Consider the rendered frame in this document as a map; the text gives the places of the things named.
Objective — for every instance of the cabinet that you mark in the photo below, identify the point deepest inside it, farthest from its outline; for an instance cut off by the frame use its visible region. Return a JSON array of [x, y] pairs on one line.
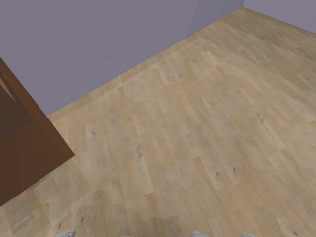
[[31, 152]]

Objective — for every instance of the drawer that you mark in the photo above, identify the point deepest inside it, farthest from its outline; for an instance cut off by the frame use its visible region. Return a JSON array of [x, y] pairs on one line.
[[13, 115]]

